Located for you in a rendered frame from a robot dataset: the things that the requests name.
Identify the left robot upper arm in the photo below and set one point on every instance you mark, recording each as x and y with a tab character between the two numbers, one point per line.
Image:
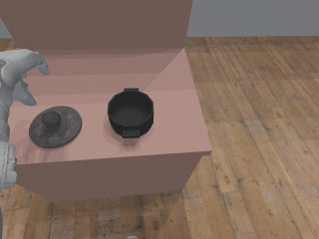
8	171

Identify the knob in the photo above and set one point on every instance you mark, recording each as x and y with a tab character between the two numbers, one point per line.
51	119

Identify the table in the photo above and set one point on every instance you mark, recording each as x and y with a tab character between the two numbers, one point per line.
95	49

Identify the lid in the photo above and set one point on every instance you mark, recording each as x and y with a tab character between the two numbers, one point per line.
53	137

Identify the pot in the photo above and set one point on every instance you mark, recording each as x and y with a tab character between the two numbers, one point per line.
131	113

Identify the robot left hand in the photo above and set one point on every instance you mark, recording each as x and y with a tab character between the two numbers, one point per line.
25	60

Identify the robot left forearm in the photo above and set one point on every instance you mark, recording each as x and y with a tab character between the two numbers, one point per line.
10	75

